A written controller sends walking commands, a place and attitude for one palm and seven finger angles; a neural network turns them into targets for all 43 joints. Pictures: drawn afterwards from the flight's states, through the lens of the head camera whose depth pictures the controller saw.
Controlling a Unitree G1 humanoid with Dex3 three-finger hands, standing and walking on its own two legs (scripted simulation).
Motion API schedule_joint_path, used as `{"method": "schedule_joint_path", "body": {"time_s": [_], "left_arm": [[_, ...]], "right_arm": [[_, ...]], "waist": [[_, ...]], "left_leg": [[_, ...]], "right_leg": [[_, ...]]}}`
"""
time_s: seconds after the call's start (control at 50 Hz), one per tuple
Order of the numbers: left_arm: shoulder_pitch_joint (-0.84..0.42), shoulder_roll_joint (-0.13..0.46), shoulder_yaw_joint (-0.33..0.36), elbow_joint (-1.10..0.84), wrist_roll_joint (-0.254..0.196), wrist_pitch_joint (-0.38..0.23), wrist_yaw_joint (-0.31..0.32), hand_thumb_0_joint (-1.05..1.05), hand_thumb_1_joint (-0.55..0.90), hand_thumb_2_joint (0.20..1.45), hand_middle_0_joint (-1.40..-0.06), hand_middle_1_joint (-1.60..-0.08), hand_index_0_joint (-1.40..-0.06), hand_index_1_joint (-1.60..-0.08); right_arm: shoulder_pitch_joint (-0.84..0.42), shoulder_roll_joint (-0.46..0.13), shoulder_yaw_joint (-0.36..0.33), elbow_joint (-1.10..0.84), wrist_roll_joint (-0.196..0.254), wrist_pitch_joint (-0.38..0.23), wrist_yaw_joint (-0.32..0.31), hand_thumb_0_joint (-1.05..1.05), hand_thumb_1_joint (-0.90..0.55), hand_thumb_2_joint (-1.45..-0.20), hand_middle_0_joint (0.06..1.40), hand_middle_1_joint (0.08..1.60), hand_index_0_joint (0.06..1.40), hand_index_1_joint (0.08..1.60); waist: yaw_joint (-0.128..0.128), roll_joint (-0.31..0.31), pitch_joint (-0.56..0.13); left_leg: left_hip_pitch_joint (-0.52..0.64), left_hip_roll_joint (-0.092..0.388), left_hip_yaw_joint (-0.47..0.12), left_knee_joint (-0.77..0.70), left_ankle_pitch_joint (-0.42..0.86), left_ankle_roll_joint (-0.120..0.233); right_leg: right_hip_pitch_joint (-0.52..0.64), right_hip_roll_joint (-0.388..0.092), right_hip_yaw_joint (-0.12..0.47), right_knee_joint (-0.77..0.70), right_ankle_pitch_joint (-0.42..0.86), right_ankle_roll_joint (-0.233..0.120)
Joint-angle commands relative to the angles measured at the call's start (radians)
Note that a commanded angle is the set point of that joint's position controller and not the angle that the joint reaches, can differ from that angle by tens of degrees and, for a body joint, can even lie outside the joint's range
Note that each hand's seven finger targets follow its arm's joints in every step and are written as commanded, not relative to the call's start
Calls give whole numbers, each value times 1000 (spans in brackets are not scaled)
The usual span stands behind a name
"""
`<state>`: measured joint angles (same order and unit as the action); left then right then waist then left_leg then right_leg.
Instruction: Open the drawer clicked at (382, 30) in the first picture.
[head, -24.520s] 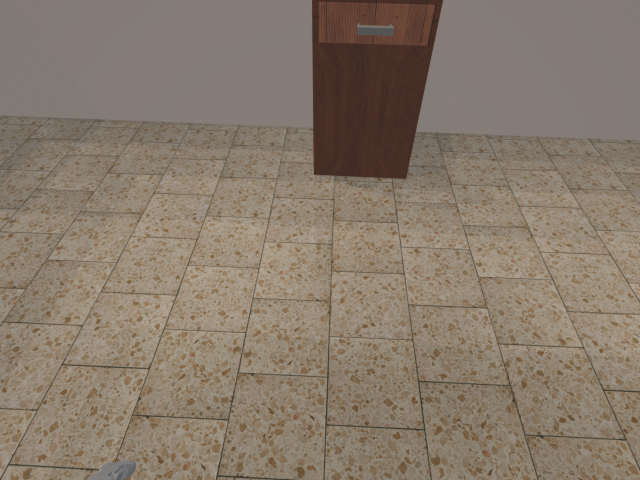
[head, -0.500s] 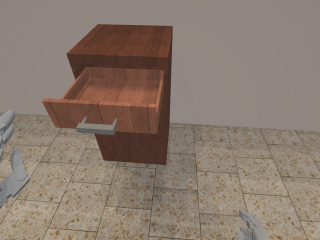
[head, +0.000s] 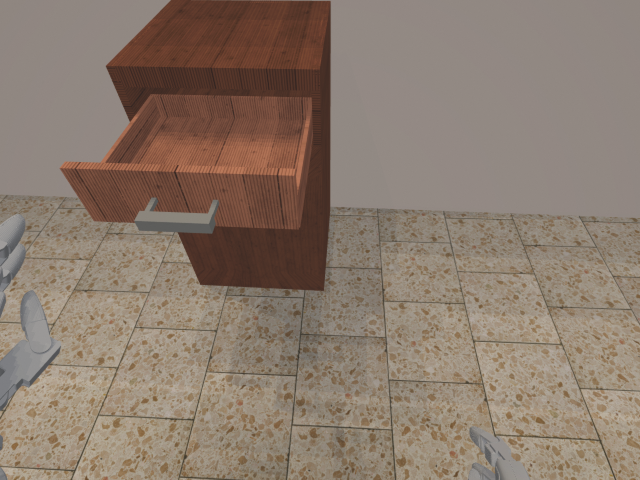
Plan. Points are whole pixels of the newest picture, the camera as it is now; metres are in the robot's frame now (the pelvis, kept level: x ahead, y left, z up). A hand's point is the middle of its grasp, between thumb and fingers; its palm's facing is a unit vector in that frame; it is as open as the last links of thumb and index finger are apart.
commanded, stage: stop stepping back and stand still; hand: left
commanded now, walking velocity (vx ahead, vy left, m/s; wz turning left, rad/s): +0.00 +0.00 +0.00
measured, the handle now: (179, 213) +0.57 +0.29 -0.03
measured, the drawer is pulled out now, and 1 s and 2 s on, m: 0.30 0.30 0.30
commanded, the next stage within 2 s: let the arm hang, fingers relaxed in 0.46 s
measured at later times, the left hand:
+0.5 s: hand (89, 328) +0.22 +0.22 +0.17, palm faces +0.31 -0.84 -0.44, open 7.4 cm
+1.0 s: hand out of the picture -0.02 +0.19 -0.17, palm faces +0.03 -0.98 -0.18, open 7.1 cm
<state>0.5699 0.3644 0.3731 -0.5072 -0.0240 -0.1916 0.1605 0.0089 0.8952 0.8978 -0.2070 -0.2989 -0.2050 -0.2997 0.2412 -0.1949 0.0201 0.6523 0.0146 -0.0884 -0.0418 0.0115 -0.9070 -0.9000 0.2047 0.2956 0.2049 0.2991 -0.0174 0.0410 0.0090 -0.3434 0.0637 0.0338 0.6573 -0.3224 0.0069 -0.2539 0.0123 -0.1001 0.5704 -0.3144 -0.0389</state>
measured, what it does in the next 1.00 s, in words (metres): stands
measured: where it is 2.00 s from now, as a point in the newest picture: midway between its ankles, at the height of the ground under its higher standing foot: outside the picture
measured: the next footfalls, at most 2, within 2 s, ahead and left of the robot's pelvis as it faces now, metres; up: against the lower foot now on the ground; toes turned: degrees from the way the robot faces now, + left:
none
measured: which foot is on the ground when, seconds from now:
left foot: down 0.00-1.00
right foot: down 0.00-1.00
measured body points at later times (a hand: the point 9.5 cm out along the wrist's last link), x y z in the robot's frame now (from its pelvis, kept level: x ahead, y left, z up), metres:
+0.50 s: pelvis +0.02 -0.01 +0.01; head +0.04 -0.01 +0.46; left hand +0.20 +0.26 +0.19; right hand +0.20 -0.23 -0.07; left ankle +0.04 +0.11 -0.73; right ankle -0.01 -0.09 -0.73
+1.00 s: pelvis -0.01 +0.00 +0.01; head +0.02 +0.03 +0.46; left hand -0.02 +0.24 -0.15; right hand -0.01 -0.24 -0.13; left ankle +0.04 +0.11 -0.73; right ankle -0.01 -0.09 -0.73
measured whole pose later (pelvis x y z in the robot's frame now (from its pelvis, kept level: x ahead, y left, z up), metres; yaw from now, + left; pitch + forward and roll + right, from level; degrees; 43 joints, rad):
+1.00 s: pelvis -0.01 +0.00 +0.01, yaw +0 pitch -2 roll -1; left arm 0.35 0.20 0.02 0.97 0.01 0.04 0.01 -0.01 0.98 0.90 -0.20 -0.30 -0.20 -0.30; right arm 0.32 -0.18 0.02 1.00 -0.01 0.05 -0.02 0.01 -0.91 -0.90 0.20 0.29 0.20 0.30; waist 0.00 -0.03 0.08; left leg -0.27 0.01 0.03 0.49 -0.19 0.02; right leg -0.17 0.03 -0.10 0.44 -0.24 -0.04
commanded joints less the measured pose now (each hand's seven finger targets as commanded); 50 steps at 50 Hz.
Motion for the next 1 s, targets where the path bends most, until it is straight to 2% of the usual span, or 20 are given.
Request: {"method": "schedule_joint_path", "body": {"time_s": [0.0,0.04,0.08,0.14,0.2,0.22,0.24,0.36,0.52,0.54,0.56,0.62,0.66,0.7,0.74,0.78,0.82,0.86,0.92,0.98], "left_arm": [[-7,157,81,-262,-17,-62,10,0,900,900,-200,-300,-200,-300],[83,187,123,-308,-17,-76,14,0,900,900,-200,-300,-200,-300],[111,206,151,-369,-18,-88,24,0,900,900,-200,-300,-200,-300],[134,183,137,-352,-23,-88,37,0,900,900,-200,-300,-200,-300],[115,179,120,-350,-27,-86,30,0,900,900,-200,-300,-200,-300],[118,171,115,-314,-28,-81,25,0,900,900,-200,-300,-200,-300],[116,183,136,-293,-24,-77,26,0,900,900,-200,-300,-200,-300],[95,149,82,-272,-32,-64,10,0,900,900,-200,-300,-200,-300],[97,180,106,-303,-37,-43,15,0,900,900,-200,-300,-200,-300],[-66,24,-294,564,71,97,-114,0,900,900,-200,-300,-200,-300],[-49,-23,-270,603,73,166,-136,0,900,900,-200,-300,-200,-300],[-110,-35,-280,685,63,186,-151,0,900,900,-200,-300,-200,-300],[-168,-15,-288,797,67,187,-152,0,900,900,-200,-300,-200,-300],[-209,3,-291,908,64,194,-149,0,900,900,-200,-300,-200,-300],[-244,5,-302,1024,56,201,-143,0,900,900,-200,-300,-200,-300],[-254,-8,-316,1125,48,205,-138,0,900,900,-200,-300,-200,-300],[-231,-16,-325,1226,42,204,-138,0,900,900,-200,-300,-200,-300],[-217,-18,-331,1310,42,200,-137,0,900,900,-200,-300,-200,-300],[-193,-47,-331,1403,37,197,-138,0,900,900,-200,-300,-200,-300],[-186,-64,-337,1470,36,197,-138,0,900,900,-200,-300,-200,-300]], "right_arm": [[-106,-131,-80,-171,10,-51,-3,0,-900,-900,200,300,200,300],[-124,-107,-63,-182,-1,-41,-3,0,-900,-900,200,300,200,300],[-145,-89,-48,-203,-3,-24,-10,0,-900,-900,200,300,200,300],[-123,-91,-43,-196,-4,-31,-21,0,-900,-900,200,300,200,300],[-129,-145,-69,-214,2,-41,-27,0,-900,-900,200,300,200,300],[-124,-146,-71,-215,8,-44,-26,0,-900,-900,200,300,200,300],[-121,-125,-64,-201,2,-44,-30,0,-900,-900,200,300,200,300],[-120,-134,-63,-200,9,-41,-17,0,-900,-900,200,300,200,300],[-141,-119,-46,-230,3,-14,-21,0,-900,-900,200,300,200,300],[-175,-261,-97,19,7,-69,63,0,-900,-900,200,300,200,300],[-57,-209,-102,50,-12,-35,58,0,-900,-900,200,300,200,300],[-53,-175,-64,26,-18,23,48,0,-900,-900,200,300,200,300],[-67,-158,-55,29,-27,41,43,0,-900,-900,200,300,200,300],[-62,-155,-53,41,-32,62,36,0,-900,-900,200,300,200,300],[-49,-140,-47,82,-34,78,32,0,-900,-900,200,300,200,300],[-41,-128,-36,130,-34,85,32,0,-900,-900,200,300,200,300],[-37,-119,-29,173,-32,87,28,0,-900,-900,200,300,200,300],[-11,-110,-27,212,-27,91,22,0,-900,-900,200,300,200,300],[37,-89,-30,267,-29,94,15,0,-900,-900,200,300,200,300],[83,-81,-34,311,-27,98,10,0,-900,-900,200,300,200,300]], "waist": [[-4,-219,-92],[-3,-142,-96],[8,-126,-108],[-5,-49,-99],[22,133,-98],[19,98,-90],[5,130,-93],[-7,-23,-123],[1,-5,-130],[-32,-7,-45],[-24,-10,-119],[5,-79,-79],[8,-246,-79],[9,-273,-59],[4,-187,-36],[9,-11,6],[22,95,48],[22,75,59],[22,140,10],[17,70,19]], "left_leg": [[-216,-48,-50,337,-86,3],[-193,-27,-48,246,-67,0],[-116,-22,-14,50,-53,3],[112,-54,20,-221,192,8],[222,138,-205,-278,423,75],[202,146,-191,-275,423,79],[179,123,-172,-272,447,72],[140,32,-56,-179,389,20],[157,20,-54,-207,393,17],[121,44,-73,-75,466,16],[180,59,-67,-103,465,23],[40,73,-126,-134,318,71],[64,26,-101,-85,297,48],[79,-8,-80,-79,262,36],[115,-11,-79,-112,259,27],[114,18,-104,-186,272,33],[69,25,-121,-250,184,37],[77,27,-125,-274,133,33],[88,26,-124,-303,59,32],[98,39,-134,-331,12,35]], "right_leg": [[213,-332,398,-288,351,-113],[213,-318,324,-234,521,-150],[212,-280,244,-202,532,-138],[112,-186,156,-169,363,-54],[-12,-55,82,-56,108,42],[-5,-39,81,-72,58,50],[23,-33,71,-84,107,45],[134,-99,154,-188,443,25],[138,-93,134,-201,436,24],[-29,-146,75,-52,456,6],[-47,-123,120,-69,377,10],[-23,-83,97,-45,177,19],[-1,-128,142,-95,286,-9],[17,-168,170,-119,392,-36],[7,-165,177,-139,339,-41],[2,-122,155,-157,161,-17],[31,-103,156,-193,67,-11],[47,-98,158,-228,50,-19],[89,-102,153,-249,41,-26],[78,-96,133,-262,12,-23]]}}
